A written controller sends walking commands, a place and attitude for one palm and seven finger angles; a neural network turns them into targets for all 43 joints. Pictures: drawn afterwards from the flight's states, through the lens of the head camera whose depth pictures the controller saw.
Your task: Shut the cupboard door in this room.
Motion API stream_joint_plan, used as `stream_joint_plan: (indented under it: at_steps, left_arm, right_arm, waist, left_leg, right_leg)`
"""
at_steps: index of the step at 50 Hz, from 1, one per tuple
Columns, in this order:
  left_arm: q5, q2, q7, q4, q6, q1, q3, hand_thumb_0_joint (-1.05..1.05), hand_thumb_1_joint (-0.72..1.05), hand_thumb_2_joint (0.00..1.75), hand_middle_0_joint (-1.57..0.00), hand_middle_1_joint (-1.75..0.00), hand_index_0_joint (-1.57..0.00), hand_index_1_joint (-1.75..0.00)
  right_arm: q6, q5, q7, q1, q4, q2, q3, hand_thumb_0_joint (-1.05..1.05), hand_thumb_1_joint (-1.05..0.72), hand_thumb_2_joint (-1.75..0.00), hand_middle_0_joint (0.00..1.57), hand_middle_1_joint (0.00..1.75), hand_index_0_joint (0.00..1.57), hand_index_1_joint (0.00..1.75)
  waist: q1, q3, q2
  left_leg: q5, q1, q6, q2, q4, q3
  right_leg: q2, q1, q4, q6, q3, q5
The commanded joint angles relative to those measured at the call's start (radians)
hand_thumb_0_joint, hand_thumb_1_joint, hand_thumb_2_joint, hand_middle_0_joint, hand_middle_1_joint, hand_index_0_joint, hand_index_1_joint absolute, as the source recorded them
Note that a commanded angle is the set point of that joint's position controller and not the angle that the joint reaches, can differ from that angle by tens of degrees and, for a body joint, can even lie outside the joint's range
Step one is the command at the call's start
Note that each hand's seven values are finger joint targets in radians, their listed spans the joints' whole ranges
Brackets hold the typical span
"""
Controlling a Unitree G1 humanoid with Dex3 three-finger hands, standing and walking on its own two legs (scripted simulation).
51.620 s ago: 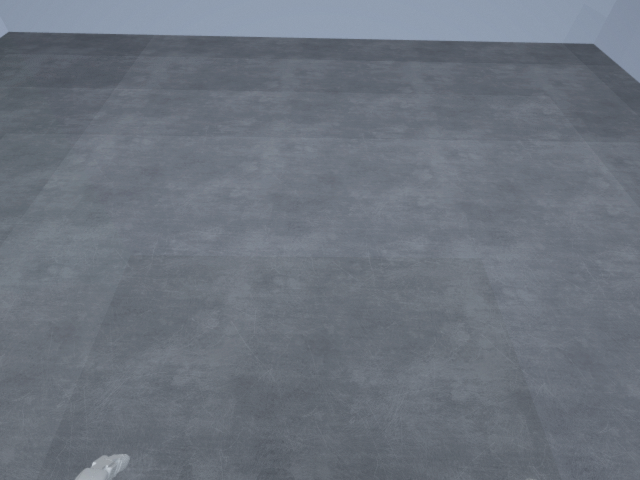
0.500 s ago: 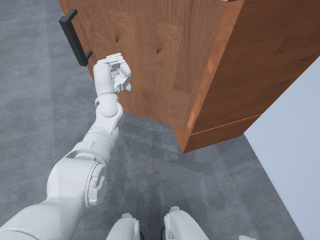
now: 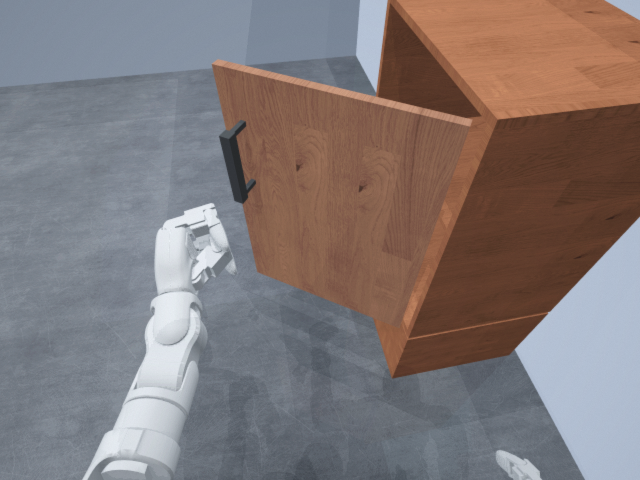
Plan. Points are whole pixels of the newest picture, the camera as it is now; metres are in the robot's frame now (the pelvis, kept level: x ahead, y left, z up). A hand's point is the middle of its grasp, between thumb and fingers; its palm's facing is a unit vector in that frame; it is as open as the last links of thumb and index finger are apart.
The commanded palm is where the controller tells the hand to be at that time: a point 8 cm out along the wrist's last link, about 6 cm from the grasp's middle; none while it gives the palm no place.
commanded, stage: draw the hand back to the body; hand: left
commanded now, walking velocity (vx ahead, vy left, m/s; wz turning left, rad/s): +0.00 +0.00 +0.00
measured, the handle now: (240, 163) +0.65 +0.16 +0.00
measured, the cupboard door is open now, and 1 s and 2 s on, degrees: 55 55 55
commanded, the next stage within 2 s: step back with the hand held close in 1.10 s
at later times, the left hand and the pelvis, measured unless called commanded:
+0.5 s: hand (60, 309) +0.25 +0.25 +0.16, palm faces +0.27 -0.92 -0.30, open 4.4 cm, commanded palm +0.21 +0.30 +0.18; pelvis +0.02 +0.03 +0.04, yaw +2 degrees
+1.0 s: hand out of the picture +0.19 +0.30 +0.19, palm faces +0.47 -0.80 -0.38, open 7.3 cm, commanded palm +0.14 +0.34 +0.21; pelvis +0.01 +0.03 +0.04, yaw +2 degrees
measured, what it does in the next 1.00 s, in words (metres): stands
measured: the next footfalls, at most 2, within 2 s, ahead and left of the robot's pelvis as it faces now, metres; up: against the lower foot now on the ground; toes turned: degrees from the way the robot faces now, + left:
none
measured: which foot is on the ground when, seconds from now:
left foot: down 0.00-1.00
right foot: down 0.00-1.00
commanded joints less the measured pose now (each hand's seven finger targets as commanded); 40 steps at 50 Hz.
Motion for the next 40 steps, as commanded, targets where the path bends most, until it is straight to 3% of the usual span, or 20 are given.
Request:
stream_joint_plan:
  at_steps: [1,2,4,5,8,12,15,16,19,26,36,37,40]
  left_arm:
    - [-0.018,0.149,-0.053,-0.287,0.004,-0.141,0.031,0.00,0.90,0.90,-1.16,-1.35,-1.16,-1.35]
    - [0.035,0.201,-0.060,-0.360,0.044,-0.122,-0.032,0.00,0.90,0.90,-1.13,-1.32,-1.13,-1.32]
    - [0.016,0.210,-0.074,-0.484,0.087,-0.063,-0.021,0.00,0.90,0.90,-1.08,-1.26,-1.08,-1.26]
    - [0.017,0.218,-0.075,-0.523,0.106,-0.033,-0.020,0.00,0.90,0.90,-1.05,-1.23,-1.05,-1.23]
    - [0.014,0.233,-0.076,-0.593,0.161,0.017,-0.015,0.00,0.90,0.90,-0.97,-1.14,-0.97,-1.14]
    - [0.019,0.256,-0.073,-0.680,0.215,0.075,0.015,0.00,0.90,0.90,-0.86,-1.02,-0.86,-1.02]
    - [0.018,0.265,-0.070,-0.780,0.243,0.171,0.035,0.00,0.90,0.90,-0.78,-0.93,-0.78,-0.93]
    - [0.017,0.267,-0.069,-0.804,0.252,0.212,0.044,0.00,0.90,0.90,-0.75,-0.90,-0.75,-0.90]
    - [0.015,0.304,-0.065,-0.877,0.270,0.338,0.102,0.00,0.90,0.90,-0.67,-0.81,-0.67,-0.81]
    - [0.016,0.371,-0.053,-1.033,0.281,0.504,0.234,0.00,0.90,0.90,-0.47,-0.60,-0.47,-0.60]
    - [0.005,0.476,-0.032,-1.128,0.257,0.696,0.437,0.00,0.90,0.90,-0.20,-0.30,-0.20,-0.30]
    - [0.008,0.426,-0.035,-1.101,0.258,0.697,0.392,0.00,0.90,0.90,-0.20,-0.30,-0.20,-0.30]
    - [0.013,0.374,-0.035,-1.058,0.264,0.666,0.333,0.00,0.90,0.90,-0.20,-0.30,-0.20,-0.30]
  right_arm:
    - [-0.040,0.017,-0.007,-0.070,-0.151,-0.088,-0.015,0.00,-0.90,-0.90,0.20,0.30,0.20,0.30]
    - [0.003,0.037,-0.018,-0.088,-0.169,-0.058,-0.020,0.00,-0.90,-0.90,0.20,0.30,0.20,0.30]
    - [0.022,0.043,-0.042,-0.136,-0.210,-0.057,-0.013,0.00,-0.90,-0.90,0.20,0.30,0.20,0.30]
    - [0.026,0.044,-0.051,-0.160,-0.213,-0.056,-0.007,0.00,-0.90,-0.90,0.20,0.30,0.20,0.30]
    - [0.032,0.044,-0.072,-0.195,-0.217,-0.055,0.010,0.00,-0.90,-0.90,0.20,0.30,0.20,0.30]
    - [0.021,0.039,-0.089,-0.217,-0.212,-0.052,0.028,0.00,-0.90,-0.90,0.20,0.30,0.20,0.30]
    - [0.003,0.033,-0.088,-0.219,-0.209,-0.047,0.037,0.00,-0.90,-0.90,0.20,0.30,0.20,0.30]
    - [-0.003,0.030,-0.086,-0.220,-0.208,-0.046,0.038,0.00,-0.90,-0.90,0.20,0.30,0.20,0.30]
    - [-0.019,0.021,-0.081,-0.222,-0.203,-0.051,0.038,0.00,-0.90,-0.90,0.20,0.30,0.20,0.30]
    - [-0.043,0.011,-0.066,-0.228,-0.190,-0.048,0.032,0.00,-0.90,-0.90,0.20,0.30,0.20,0.30]
    - [-0.093,0.016,-0.061,-0.230,-0.162,-0.058,0.010,0.00,-0.90,-0.90,0.20,0.30,0.20,0.30]
    - [-0.097,0.014,-0.060,-0.230,-0.157,-0.059,0.011,0.00,-0.90,-0.90,0.20,0.30,0.20,0.30]
    - [-0.106,0.016,-0.060,-0.222,-0.144,-0.077,0.000,0.00,-0.90,-0.90,0.20,0.30,0.20,0.30]
  waist:
    - [0.039,-0.212,0.023]
    - [0.022,-0.234,-0.052]
    - [0.029,-0.215,-0.062]
    - [0.034,-0.187,-0.032]
    - [0.033,-0.078,-0.054]
    - [0.041,-0.030,-0.024]
    - [0.052,-0.052,0.059]
    - [0.055,-0.044,0.054]
    - [0.070,-0.046,0.027]
    - [0.085,-0.027,0.038]
    - [0.106,0.019,0.065]
    - [0.098,0.054,0.064]
    - [0.078,0.115,0.035]
  left_leg:
    - [0.204,0.152,-0.012,0.023,-0.135,-0.027]
    - [0.193,0.179,-0.020,0.027,-0.191,-0.031]
    - [0.213,0.212,-0.012,0.026,-0.221,-0.029]
    - [0.235,0.245,-0.010,0.031,-0.240,-0.031]
    - [0.249,0.305,-0.009,0.043,-0.300,-0.050]
    - [0.292,0.396,-0.014,0.052,-0.361,-0.071]
    - [0.366,0.474,-0.029,0.061,-0.394,-0.092]
    - [0.393,0.481,-0.036,0.067,-0.403,-0.098]
    - [0.485,0.502,-0.048,0.076,-0.421,-0.104]
    - [0.590,0.516,-0.078,0.089,-0.443,-0.113]
    - [0.492,0.459,-0.081,0.091,-0.459,-0.119]
    - [0.464,0.454,-0.079,0.090,-0.467,-0.124]
    - [0.354,0.443,-0.069,0.093,-0.484,-0.132]
  right_leg:
    - [-0.066,0.201,-0.138,0.053,0.055,0.273]
    - [-0.096,0.308,-0.193,0.073,0.108,0.284]
    - [-0.107,0.370,-0.229,0.077,0.109,0.319]
    - [-0.107,0.370,-0.237,0.072,0.099,0.345]
    - [-0.091,0.353,-0.289,0.057,0.071,0.298]
    - [-0.081,0.371,-0.336,0.044,0.045,0.290]
    - [-0.083,0.411,-0.359,0.038,0.034,0.313]
    - [-0.081,0.425,-0.365,0.038,0.028,0.323]
    - [-0.080,0.467,-0.386,0.038,0.021,0.362]
    - [-0.081,0.507,-0.408,0.041,0.010,0.387]
    - [-0.081,0.512,-0.423,0.045,0.010,0.325]
    - [-0.082,0.490,-0.425,0.045,0.009,0.305]
    - [-0.085,0.441,-0.435,0.048,0.016,0.249]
